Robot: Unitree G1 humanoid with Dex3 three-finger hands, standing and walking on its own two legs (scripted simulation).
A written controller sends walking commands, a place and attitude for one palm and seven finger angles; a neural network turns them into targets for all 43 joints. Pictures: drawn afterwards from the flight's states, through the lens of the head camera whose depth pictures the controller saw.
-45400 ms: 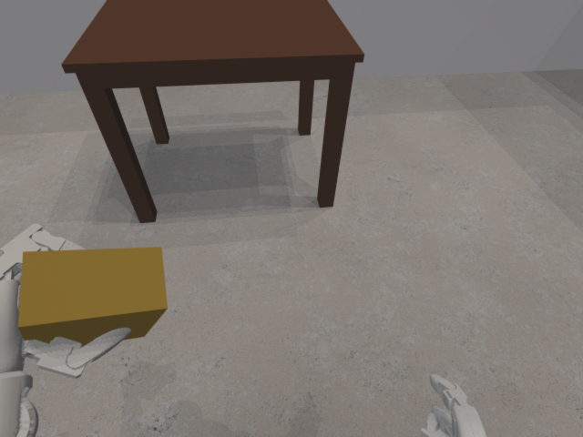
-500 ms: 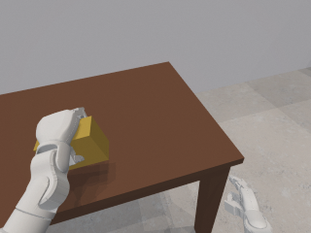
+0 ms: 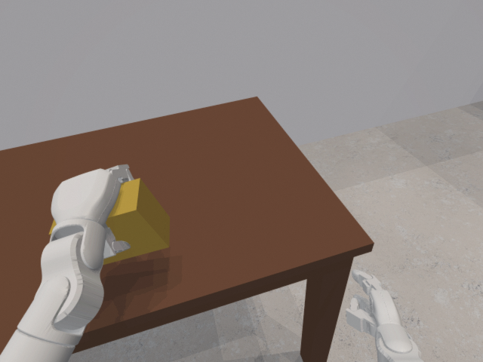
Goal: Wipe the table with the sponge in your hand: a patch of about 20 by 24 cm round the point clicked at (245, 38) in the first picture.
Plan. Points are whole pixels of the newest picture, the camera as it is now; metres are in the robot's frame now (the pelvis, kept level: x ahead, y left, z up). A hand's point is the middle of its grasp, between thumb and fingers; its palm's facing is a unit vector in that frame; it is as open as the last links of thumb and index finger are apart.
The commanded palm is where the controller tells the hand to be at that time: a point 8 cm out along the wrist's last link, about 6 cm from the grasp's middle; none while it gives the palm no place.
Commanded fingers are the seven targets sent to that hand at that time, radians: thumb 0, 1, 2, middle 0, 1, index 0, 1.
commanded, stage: bring the sponge back beside the body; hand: left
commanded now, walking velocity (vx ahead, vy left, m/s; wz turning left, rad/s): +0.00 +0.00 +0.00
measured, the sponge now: (122, 230) +0.26 +0.25 +0.12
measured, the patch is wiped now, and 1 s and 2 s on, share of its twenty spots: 1.00 1.00 1.00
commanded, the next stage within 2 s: step back with the hand held close in 1.42 s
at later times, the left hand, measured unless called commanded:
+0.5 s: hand (88, 235) +0.22 +0.28 +0.16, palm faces +0.18 -0.12 -0.98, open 10.0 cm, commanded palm +0.18 +0.27 +0.22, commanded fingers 0.00 0.10 1.30 -1.20 -1.60 -1.20 -1.60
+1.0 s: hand (66, 261) +0.18 +0.29 +0.14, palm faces +0.16 -0.12 -0.98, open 10.0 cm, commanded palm +0.14 +0.29 +0.22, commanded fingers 0.00 0.10 1.30 -1.20 -1.60 -1.20 -1.60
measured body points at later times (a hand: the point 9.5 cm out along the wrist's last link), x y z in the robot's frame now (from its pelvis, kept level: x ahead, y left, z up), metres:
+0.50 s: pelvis +0.00 +0.00 +0.00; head -0.04 -0.05 +0.44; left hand +0.21 +0.28 +0.21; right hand +0.27 -0.18 -0.06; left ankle +0.06 +0.13 -0.74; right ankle +0.01 -0.09 -0.74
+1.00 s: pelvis -0.01 +0.01 +0.00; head -0.05 -0.04 +0.44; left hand +0.17 +0.29 +0.20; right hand +0.26 -0.17 -0.06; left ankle +0.06 +0.13 -0.74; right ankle +0.01 -0.09 -0.74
